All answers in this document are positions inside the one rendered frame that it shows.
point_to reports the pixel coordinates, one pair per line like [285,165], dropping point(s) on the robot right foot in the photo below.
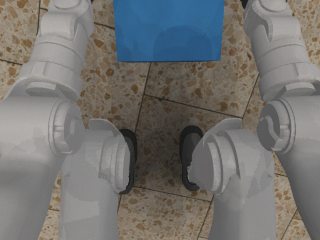
[189,138]

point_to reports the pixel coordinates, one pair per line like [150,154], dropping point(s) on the carton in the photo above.
[155,31]

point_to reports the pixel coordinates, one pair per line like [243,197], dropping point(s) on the right robot upper arm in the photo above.
[290,127]

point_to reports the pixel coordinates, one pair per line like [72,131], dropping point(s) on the left robot thigh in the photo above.
[89,194]

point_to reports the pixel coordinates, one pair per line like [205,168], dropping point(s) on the right robot forearm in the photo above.
[280,53]

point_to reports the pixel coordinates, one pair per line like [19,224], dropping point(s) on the left robot forearm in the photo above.
[59,51]

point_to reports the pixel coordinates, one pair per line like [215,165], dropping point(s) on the left robot upper arm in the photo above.
[36,135]

